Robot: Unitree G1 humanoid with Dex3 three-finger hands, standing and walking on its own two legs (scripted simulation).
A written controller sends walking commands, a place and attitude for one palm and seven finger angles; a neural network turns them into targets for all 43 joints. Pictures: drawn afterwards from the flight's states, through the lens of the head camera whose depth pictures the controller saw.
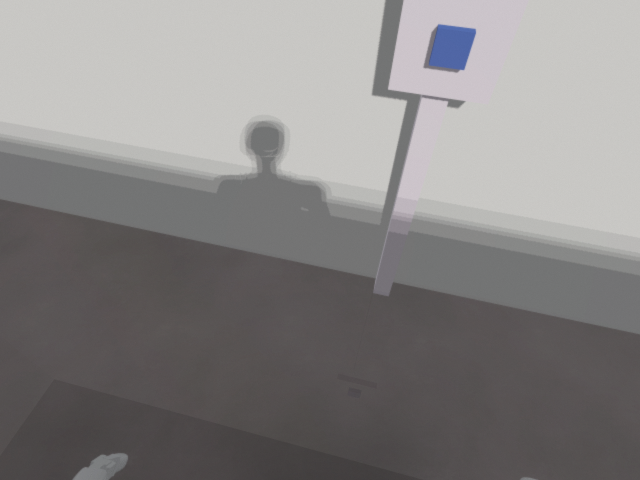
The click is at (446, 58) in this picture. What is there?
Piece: button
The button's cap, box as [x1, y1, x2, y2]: [429, 24, 475, 69]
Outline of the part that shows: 438,24 429,64 463,69 475,34 475,29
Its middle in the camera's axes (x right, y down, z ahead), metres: +0.25 -0.37 +0.75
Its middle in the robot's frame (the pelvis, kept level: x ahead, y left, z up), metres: +0.85 -0.21 +0.17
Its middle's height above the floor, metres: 0.94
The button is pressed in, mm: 0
